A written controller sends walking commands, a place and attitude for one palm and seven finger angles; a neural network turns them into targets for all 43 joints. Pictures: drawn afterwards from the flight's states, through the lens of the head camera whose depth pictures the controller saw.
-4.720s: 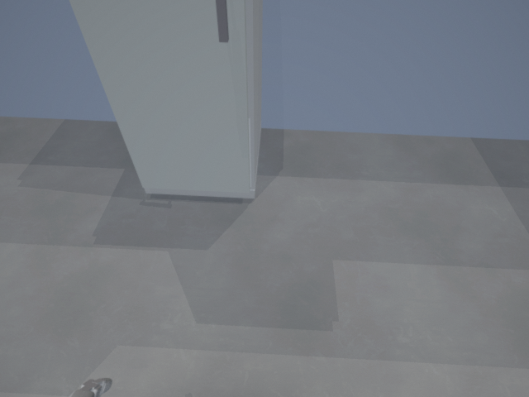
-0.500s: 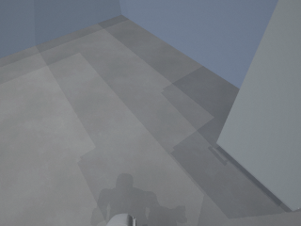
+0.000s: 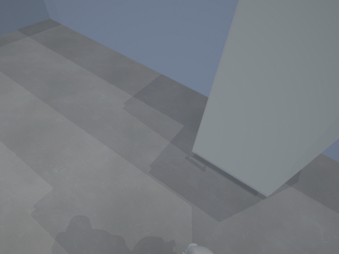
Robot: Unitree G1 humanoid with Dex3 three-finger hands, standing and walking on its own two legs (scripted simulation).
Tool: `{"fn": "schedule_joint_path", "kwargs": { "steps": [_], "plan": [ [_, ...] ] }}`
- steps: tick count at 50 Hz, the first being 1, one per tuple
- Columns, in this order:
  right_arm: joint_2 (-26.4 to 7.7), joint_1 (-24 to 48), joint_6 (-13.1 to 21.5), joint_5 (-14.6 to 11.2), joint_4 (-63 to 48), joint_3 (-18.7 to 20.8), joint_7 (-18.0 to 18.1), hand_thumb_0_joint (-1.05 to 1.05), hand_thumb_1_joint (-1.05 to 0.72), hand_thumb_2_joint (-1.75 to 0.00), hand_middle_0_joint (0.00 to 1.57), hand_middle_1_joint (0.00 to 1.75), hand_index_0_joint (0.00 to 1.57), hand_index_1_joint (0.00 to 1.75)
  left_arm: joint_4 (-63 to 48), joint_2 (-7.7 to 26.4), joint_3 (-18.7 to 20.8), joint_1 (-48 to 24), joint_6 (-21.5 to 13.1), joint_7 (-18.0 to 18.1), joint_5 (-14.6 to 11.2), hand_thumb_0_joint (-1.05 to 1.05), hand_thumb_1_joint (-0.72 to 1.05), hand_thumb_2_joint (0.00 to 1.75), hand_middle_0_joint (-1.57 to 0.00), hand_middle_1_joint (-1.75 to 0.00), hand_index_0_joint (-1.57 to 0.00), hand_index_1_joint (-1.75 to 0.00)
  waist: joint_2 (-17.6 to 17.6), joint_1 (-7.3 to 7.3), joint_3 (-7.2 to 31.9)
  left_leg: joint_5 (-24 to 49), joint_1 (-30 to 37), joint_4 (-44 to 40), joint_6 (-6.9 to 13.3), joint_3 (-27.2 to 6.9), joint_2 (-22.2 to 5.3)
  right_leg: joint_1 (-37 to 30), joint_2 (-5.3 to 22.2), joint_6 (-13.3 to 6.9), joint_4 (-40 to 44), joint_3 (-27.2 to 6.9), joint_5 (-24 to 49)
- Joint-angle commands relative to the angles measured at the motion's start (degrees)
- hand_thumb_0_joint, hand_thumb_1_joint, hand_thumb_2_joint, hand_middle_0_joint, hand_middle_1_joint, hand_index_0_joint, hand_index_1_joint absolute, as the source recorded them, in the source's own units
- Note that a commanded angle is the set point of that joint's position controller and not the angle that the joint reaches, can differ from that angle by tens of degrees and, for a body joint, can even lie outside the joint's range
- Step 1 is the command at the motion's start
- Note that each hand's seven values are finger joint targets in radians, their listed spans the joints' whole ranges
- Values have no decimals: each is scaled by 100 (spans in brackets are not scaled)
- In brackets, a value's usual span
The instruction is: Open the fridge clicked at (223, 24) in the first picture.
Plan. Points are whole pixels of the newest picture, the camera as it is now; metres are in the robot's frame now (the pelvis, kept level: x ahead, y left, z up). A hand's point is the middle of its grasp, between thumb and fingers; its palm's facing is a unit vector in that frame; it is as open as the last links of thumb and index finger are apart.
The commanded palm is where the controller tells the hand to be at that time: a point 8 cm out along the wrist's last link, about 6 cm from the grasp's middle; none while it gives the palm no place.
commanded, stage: turn to face it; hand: right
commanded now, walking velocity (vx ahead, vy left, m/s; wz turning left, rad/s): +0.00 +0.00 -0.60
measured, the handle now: out of the picture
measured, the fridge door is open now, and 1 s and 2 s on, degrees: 0 0 0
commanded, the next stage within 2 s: take the last steps up to it in 0.86 s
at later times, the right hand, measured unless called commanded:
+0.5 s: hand out of the picture -0.05 -0.27 -0.17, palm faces +0.36 +0.89 -0.27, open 7.4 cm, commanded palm none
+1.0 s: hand out of the picture -0.02 -0.19 -0.14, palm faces +0.49 +0.83 -0.27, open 7.3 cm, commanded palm none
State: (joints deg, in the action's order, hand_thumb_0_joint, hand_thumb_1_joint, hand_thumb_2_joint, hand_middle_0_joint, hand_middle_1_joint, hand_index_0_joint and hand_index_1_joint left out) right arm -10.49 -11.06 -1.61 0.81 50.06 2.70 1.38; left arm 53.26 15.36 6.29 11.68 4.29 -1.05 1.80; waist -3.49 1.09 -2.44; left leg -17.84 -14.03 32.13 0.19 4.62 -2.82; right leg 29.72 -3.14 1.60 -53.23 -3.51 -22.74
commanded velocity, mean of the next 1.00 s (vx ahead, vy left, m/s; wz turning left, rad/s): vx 0.02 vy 0.00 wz -0.40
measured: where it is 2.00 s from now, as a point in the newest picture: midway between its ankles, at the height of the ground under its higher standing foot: outside the picture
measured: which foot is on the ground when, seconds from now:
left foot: down 0.00-0.34, up 0.36-0.80, down 0.82-1.00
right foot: up 0.00-0.32, down 0.34-0.82, up 0.84-1.00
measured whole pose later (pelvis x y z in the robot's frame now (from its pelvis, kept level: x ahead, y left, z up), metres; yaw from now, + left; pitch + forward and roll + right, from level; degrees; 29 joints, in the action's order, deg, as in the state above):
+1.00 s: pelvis -0.01 +0.01 +0.01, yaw -29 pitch -1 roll -2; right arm -8.6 -11.6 -0.6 0.9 52.6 1.4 1.3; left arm 57.1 13.9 4.8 13.1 4.1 -0.5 1.4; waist -3.3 1.3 -3.7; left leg -15.7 -12.0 29.1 2.1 7.5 -2.9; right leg 26.0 -0.1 2.8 -64.1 -1.9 -22.1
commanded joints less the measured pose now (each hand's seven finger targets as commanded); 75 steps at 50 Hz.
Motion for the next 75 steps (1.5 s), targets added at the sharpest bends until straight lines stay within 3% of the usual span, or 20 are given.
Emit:
{"fn": "schedule_joint_path", "kwargs": {
  "steps": [1,9,15,16,17,18,19,24,33,38,39,41,43,48,57,63,65,67,70,75],
  "plan": [
    [-995,445,232,36,-533,189,67,0,-90,-90,20,30,20,30,-402,361,51,58,-94,-97,-18,0,90,90,-20,-30,-20,-30,1216,194,-165,1048,-42,-1564,455,-666,-1447,509,448,215,-1692,224,346],
    [-1346,-595,195,86,-110,261,43,0,-90,-90,20,30,20,30,-574,243,-99,-838,-105,-99,-81,0,90,90,-20,-30,-20,-30,1477,-373,168,2723,1001,-1071,657,-203,-1806,19,528,318,81,762,-254],
    [-1508,-500,105,54,-46,361,11,0,-90,-90,20,30,20,30,-537,357,-139,-421,-238,-60,-95,0,90,90,-20,-30,-20,-30,1570,-171,585,2973,872,-77,290,364,-1803,-1389,454,84,2321,1126,531],
    [-1423,-469,80,6,-74,358,-15,0,-90,-90,20,30,20,30,-461,604,-66,-90,-288,-59,-83,0,90,90,-20,-30,-20,-30,978,32,790,2504,252,647,8,575,-1656,-2322,618,-37,2995,880,1452],
    [-1107,-504,61,-36,-286,321,-65,0,-90,-90,20,30,20,30,-450,1267,87,217,-349,-24,-39,0,90,90,-20,-30,-20,-30,-722,202,1060,259,-1316,1914,-459,805,-929,-3486,1992,-679,3120,-940,3365],
    [-868,-77,52,9,-520,189,-59,0,-90,-90,20,30,20,30,-306,1586,153,623,-319,8,-95,0,90,90,-20,-30,-20,-30,-1330,407,990,-2119,-2074,2804,-583,397,-569,-3492,2838,-1360,3119,-1601,5110],
    [-933,255,-39,24,-518,201,29,0,-90,-90,20,30,20,30,-178,1503,127,837,-340,80,-98,0,90,90,-20,-30,-20,-30,-1263,502,1066,-2007,-1992,3266,-522,-196,-579,-3162,2734,-1403,3071,-1583,4968],
    [-918,-100,-15,4,-114,267,-95,0,-90,-90,20,30,20,30,-477,876,-85,-306,-400,147,-77,0,90,90,-20,-30,-20,-30,-475,-70,492,-473,-1653,3315,-589,-274,-466,-2317,1630,-957,3289,-493,3761],
    [-761,336,-17,-25,-271,168,-27,0,-90,-90,20,30,20,30,-339,826,-42,82,-344,154,-32,0,90,90,-20,-30,-20,-30,-519,110,445,-757,-1233,1866,-571,-320,-146,-2426,1642,-1195,3255,-1142,3601],
    [-715,-248,92,-59,-111,146,17,0,-90,-90,20,30,20,30,-344,751,-37,-150,-308,146,-51,0,90,90,-20,-30,-20,-30,-511,-187,536,179,187,-52,-419,-186,101,-1719,1398,-952,2805,-1230,3395],
    [-845,-464,154,-38,-57,160,32,0,-90,-90,20,30,20,30,-335,635,-51,-144,-316,128,-89,0,90,90,-20,-30,-20,-30,-185,-288,598,790,769,-913,-396,-291,-26,-1426,1181,-722,2486,-1116,2879],
    [-1587,-559,261,86,-58,274,73,0,-90,-90,20,30,20,30,-489,56,-161,7,-329,92,-141,0,90,90,-20,-30,-20,-30,1971,-298,559,2323,1468,-1464,529,-2280,-2259,140,-44,-2,615,115,-914],
    [-1395,-222,226,28,-164,270,76,0,-90,-90,20,30,20,30,-325,302,-51,-54,-141,112,-75,0,90,90,-20,-30,-20,-30,1643,-218,306,1519,363,-1689,884,-2093,-2098,-96,202,-19,-891,-207,-887],
    [-894,-37,266,22,-97,135,57,0,-90,-90,20,30,20,30,55,193,-91,188,-98,41,-56,0,90,90,-20,-30,-20,-30,1297,-62,59,1536,269,-1568,608,-784,-1353,-64,428,158,-1393,78,210],
    [-1023,-1115,412,112,638,187,-21,0,-90,-90,20,30,20,30,17,-40,-232,-458,-306,-67,-26,0,90,90,-20,-30,-20,-30,1258,-517,-88,-575,840,-2193,775,-1109,-1698,-189,731,71,695,650,-64],
    [-875,-901,348,31,951,154,-74,0,-90,-90,20,30,20,30,464,-139,-322,589,-536,23,-69,0,90,90,-20,-30,-20,-30,811,-5,156,-862,-308,-1379,359,-283,-1068,-2635,493,-92,3099,1183,698],
    [-286,-789,319,3,773,12,-148,0,-90,-90,20,30,20,30,691,663,-158,1407,-593,129,-16,0,90,90,-20,-30,-20,-30,-1298,363,118,-1177,-2010,734,-99,576,-198,-3670,2165,-710,3976,-1059,-635],
    [-347,-67,290,97,549,16,-137,0,-90,-90,20,30,20,30,785,743,-155,1597,-592,212,5,0,90,90,-20,-30,-20,-30,-1247,526,-480,-1335,-2699,2477,-53,-4,-239,-3041,2731,-1192,4601,-1897,-944],
    [-339,-416,314,84,858,55,-267,0,-90,-90,20,30,20,30,632,220,-325,912,-717,252,-53,0,90,90,-20,-30,-20,-30,-347,43,-685,-167,-2417,2946,-100,-203,-486,-2601,2136,-1008,4518,-651,554],
    [-259,-422,225,63,899,66,-257,0,-90,-90,20,30,20,30,804,66,-347,1221,-862,302,-104,0,90,90,-20,-30,-20,-30,-238,-90,-523,459,-2442,2866,-248,-117,-431,-2899,1850,-1013,4324,150,2835]
  ]
}}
